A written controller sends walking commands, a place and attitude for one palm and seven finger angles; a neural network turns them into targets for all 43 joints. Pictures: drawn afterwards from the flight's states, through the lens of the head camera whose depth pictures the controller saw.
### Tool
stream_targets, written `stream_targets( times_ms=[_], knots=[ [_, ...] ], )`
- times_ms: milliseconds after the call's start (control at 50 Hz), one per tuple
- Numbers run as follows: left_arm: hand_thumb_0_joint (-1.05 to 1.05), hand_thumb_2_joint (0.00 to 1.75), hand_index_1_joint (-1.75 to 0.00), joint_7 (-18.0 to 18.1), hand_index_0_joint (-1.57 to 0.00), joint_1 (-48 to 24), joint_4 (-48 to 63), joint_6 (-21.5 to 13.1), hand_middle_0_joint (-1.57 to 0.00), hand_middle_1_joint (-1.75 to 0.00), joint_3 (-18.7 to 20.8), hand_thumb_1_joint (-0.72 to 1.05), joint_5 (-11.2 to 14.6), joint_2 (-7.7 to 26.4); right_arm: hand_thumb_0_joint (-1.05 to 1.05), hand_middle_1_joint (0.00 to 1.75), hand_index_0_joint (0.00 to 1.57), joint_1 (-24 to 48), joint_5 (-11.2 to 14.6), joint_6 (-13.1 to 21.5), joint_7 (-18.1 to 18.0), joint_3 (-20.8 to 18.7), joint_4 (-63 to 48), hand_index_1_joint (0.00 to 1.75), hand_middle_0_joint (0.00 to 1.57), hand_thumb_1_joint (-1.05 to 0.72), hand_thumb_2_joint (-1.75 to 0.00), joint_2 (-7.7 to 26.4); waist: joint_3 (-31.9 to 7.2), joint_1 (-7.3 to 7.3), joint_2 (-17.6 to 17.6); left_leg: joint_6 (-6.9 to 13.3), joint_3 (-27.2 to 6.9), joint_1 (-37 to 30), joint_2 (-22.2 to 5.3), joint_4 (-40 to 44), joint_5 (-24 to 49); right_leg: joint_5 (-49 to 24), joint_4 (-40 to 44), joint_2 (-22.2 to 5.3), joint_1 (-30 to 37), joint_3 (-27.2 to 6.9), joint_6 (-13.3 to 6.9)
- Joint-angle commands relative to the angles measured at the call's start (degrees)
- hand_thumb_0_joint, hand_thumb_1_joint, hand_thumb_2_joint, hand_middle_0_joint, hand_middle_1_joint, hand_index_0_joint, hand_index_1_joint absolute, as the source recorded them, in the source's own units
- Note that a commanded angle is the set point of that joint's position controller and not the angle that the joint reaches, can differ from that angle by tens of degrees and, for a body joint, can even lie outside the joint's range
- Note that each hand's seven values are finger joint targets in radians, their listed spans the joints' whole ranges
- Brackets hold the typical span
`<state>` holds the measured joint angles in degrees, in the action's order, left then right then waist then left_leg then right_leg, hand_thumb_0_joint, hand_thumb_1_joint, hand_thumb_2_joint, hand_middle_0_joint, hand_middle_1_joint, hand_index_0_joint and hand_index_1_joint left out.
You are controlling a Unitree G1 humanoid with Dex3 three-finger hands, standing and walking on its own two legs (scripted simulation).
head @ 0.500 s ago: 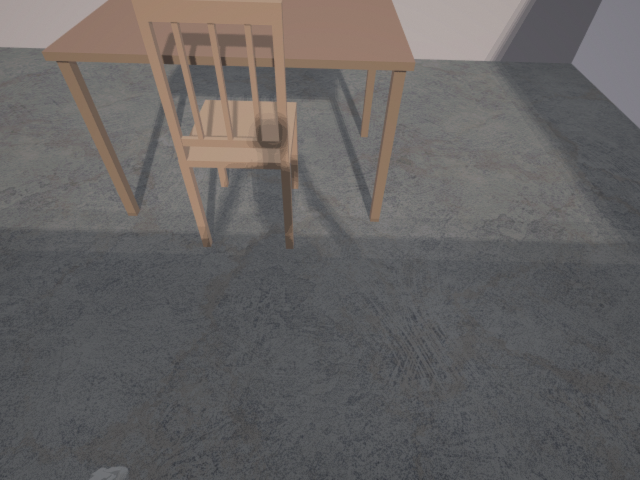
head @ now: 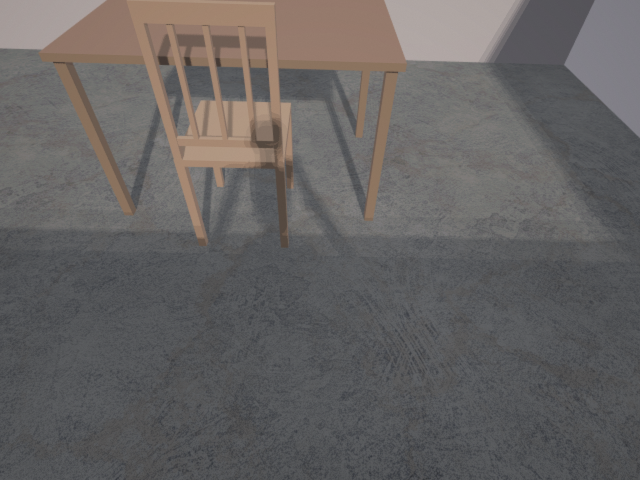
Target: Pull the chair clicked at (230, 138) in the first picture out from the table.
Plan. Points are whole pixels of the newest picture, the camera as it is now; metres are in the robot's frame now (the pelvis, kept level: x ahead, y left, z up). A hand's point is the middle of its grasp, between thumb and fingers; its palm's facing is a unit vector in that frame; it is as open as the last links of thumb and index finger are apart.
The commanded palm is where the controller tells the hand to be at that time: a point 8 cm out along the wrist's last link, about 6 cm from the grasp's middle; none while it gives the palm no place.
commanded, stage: stand and wait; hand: left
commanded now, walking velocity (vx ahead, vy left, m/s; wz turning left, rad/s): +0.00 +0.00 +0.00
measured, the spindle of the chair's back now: (216, 87) +1.17 +0.38 -0.07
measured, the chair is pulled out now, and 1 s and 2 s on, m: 0.00 0.00 0.00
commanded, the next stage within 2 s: look at it before walking up in 0.38 s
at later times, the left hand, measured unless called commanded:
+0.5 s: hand out of the picture +0.07 +0.24 -0.16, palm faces -0.05 -0.94 -0.32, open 7.4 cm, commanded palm none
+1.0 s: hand out of the picture +0.08 +0.24 -0.15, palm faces -0.04 -0.94 -0.33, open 7.4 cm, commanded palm none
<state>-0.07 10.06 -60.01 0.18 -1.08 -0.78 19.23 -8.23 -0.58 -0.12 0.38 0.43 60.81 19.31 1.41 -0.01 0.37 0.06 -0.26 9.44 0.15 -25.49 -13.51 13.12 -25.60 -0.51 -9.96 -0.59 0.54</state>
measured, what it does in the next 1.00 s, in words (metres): stands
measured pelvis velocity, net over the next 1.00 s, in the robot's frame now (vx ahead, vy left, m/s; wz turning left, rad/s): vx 0.01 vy -0.01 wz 0.00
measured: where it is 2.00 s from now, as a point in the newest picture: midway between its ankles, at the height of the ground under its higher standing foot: (307, 469)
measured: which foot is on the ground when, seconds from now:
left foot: down 0.00-1.00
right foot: down 0.00-1.00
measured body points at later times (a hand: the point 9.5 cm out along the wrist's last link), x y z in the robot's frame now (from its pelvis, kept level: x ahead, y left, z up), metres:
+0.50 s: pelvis -0.01 +0.00 +0.00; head -0.01 +0.00 +0.45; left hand +0.07 +0.29 -0.13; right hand +0.06 -0.30 -0.13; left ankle +0.01 +0.12 -0.74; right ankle +0.01 -0.13 -0.74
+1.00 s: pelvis +0.01 -0.01 +0.00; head +0.01 +0.00 +0.45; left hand +0.08 +0.29 -0.13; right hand +0.09 -0.30 -0.13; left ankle +0.01 +0.12 -0.74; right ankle +0.01 -0.13 -0.74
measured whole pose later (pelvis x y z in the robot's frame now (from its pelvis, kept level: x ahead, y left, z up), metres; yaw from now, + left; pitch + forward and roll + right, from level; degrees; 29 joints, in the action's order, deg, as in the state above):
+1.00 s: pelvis +0.01 -0.01 +0.00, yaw +0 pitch -2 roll +0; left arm 0.1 8.6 -62.1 -0.5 -0.8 -0.9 19.4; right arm -6.7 -0.3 0.3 0.4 0.5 63.4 19.0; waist 1.8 -0.1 0.4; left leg -0.5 -0.2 7.9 -0.4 -22.1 -12.3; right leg 12.1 -22.6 0.0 -8.7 -0.6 0.1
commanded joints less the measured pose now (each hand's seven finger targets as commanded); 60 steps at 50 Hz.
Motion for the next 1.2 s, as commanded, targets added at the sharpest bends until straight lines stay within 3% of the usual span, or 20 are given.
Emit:
stream_targets(
  times_ms=[0,200,320,1020,1040,1060,1120,1180],
  knots=[
    [0.00,0.90,-0.30,0.8,-0.20,-3.5,3.8,-1.5,-0.20,-0.30,2.9,0.90,0.2,11.5,0.00,0.30,0.20,3.5,0.0,1.8,-0.9,-2.6,-3.5,0.30,0.20,-0.90,-0.90,11.2,-2.6,0.22,0.0,1.9,-5.3,0.4,-6.0,5.2,5.2,-3.9,5.8,-6.2,-0.2,-5.9,-2.3],
    [0.00,0.90,-0.30,0.8,-0.20,-3.4,2.3,-1.4,-0.20,-0.30,2.8,0.90,0.2,11.6,0.00,0.30,0.20,2.4,0.0,1.6,-0.8,-2.4,-1.4,0.30,0.20,-0.90,-0.90,11.2,-0.1,0.14,0.4,1.7,-5.6,1.7,-6.1,6.7,2.1,0.3,7.4,-6.0,-1.4,-6.4,-2.2],
    [0.00,0.90,-0.30,0.8,-0.20,-3.2,2.1,-1.5,-0.20,-0.30,2.8,0.90,0.1,11.4,0.00,0.30,0.20,2.2,0.0,1.5,-0.7,-2.4,-1.0,0.30,0.20,-0.90,-0.90,11.0,-0.6,0.10,0.0,1.6,-5.6,1.3,-6.2,6.9,1.6,1.4,7.9,-6.1,-1.7,-6.8,-2.2],
    [0.00,0.90,-0.30,0.9,-0.20,-3.7,1.8,-1.8,-0.20,-0.30,2.8,0.90,0.1,11.6,0.00,0.30,0.20,4.0,0.1,1.8,-1.0,-2.3,-1.0,0.30,0.20,-0.90,-0.90,11.4,-3.1,0.08,-0.2,1.4,-5.1,-2.6,-7.0,6.9,11.1,-11.2,6.6,-6.3,1.8,-5.7,-2.1],
    [0.00,0.90,-0.30,1.1,-0.20,-1.3,0.5,-1.3,-0.20,-0.30,2.0,0.90,0.3,6.9,0.00,0.30,0.20,2.2,-0.1,1.4,-0.8,-1.2,0.0,0.30,0.20,-0.90,-0.90,6.7,-4.5,0.01,-0.2,0.9,-4.3,-2.7,-6.8,6.5,8.6,-8.0,6.8,-6.5,2.9,-4.9,-1.4],
    [0.00,0.90,-0.30,1.1,-0.20,0.7,-0.2,-0.7,-0.20,-0.30,1.4,0.90,0.2,4.5,0.00,0.30,0.20,0.3,-0.3,0.7,-0.6,-0.5,0.8,0.30,0.20,-0.90,-0.90,3.9,-3.6,-0.10,0.2,0.5,-3.9,-1.6,-6.0,5.7,2.6,-0.1,6.8,-6.1,2.1,-4.9,-1.0],
    [0.00,0.90,-0.30,0.4,-0.20,3.9,-0.5,0.0,-0.20,-0.30,2.3,0.90,-0.4,6.0,0.00,0.30,0.20,-1.5,-0.9,0.0,-0.2,-0.7,0.4,0.30,0.20,-0.90,-0.90,3.1,2.5,-1.00,3.6,0.8,-2.5,7.2,-2.9,2.0,-14.3,20.6,10.6,-7.2,-0.3,-9.1,-2.7],
    [0.00,0.90,-0.30,0.5,-0.20,8.6,0.0,-0.3,-0.20,-0.30,3.8,0.90,-0.5,8.5,0.00,0.30,0.20,-2.0,-0.9,-0.1,-0.1,-1.2,-1.4,0.30,0.20,-0.90,-0.90,1.9,5.6,-2.34,11.0,0.6,2.1,15.2,-1.0,-11.3,-13.9,30.9,17.2,-14.6,0.5,-18.1,-7.4]
  ],
)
